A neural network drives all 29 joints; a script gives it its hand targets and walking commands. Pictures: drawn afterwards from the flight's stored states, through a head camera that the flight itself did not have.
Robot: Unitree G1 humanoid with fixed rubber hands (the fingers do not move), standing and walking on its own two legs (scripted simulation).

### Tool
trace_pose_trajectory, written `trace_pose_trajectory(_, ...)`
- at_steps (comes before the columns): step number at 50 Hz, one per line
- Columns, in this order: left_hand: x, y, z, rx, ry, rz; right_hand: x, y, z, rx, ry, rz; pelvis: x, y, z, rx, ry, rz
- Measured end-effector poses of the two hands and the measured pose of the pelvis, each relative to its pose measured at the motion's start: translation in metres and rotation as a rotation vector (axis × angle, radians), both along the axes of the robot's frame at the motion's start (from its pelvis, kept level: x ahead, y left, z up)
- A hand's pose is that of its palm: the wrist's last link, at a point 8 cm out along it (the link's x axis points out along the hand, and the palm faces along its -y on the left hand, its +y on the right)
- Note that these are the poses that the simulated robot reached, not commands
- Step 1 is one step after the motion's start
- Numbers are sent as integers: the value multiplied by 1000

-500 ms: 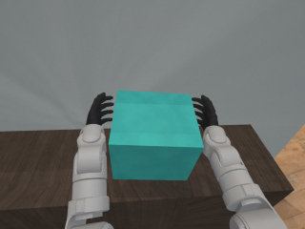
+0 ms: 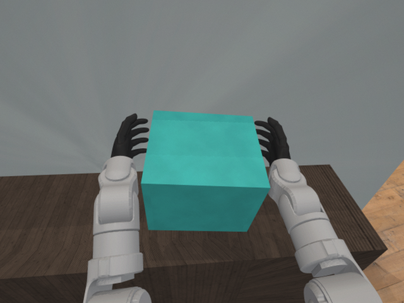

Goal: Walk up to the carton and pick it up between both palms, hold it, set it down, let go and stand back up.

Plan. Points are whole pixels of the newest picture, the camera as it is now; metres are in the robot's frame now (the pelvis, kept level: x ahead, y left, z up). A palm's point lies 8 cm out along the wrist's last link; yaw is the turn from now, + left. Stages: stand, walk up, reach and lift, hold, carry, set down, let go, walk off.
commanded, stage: reach and lift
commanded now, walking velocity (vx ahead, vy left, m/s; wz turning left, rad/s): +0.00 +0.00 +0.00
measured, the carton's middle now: (201, 172) +0.37 +0.01 +0.11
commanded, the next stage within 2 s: hold in 0.36 s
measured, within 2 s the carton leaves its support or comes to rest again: neither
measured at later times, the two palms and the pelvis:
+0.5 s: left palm (120, 156) +0.35 +0.16 +0.17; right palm (277, 155) +0.35 -0.14 +0.16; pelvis +0.00 +0.00 +0.00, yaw +0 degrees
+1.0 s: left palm (116, 153) +0.35 +0.16 +0.18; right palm (276, 152) +0.36 -0.13 +0.17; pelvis +0.00 +0.00 +0.00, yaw +0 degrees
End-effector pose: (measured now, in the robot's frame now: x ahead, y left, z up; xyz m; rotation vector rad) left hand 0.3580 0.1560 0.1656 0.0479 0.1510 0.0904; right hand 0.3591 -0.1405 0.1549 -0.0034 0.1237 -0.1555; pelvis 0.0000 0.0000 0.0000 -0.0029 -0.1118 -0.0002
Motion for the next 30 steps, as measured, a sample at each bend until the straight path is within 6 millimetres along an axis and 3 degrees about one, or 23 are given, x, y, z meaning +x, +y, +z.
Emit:
trace_pose_trajectory(9, 3, 7, -4, 1, 34, 2, 4, 6, -6, 0, 31, 7, 1, 2, 0, 1, -5, 7)
trace_pose_trajectory(30, -12, 6, 13, -3, 9, 30, -3, 6, 14, 7, 2, 26, -4, -1, -1, 1, -23, 2)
